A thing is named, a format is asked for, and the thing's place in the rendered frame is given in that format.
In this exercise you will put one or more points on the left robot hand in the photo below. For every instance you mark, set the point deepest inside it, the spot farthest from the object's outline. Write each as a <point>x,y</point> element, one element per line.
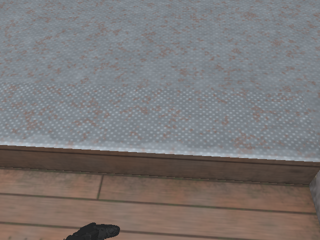
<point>95,231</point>

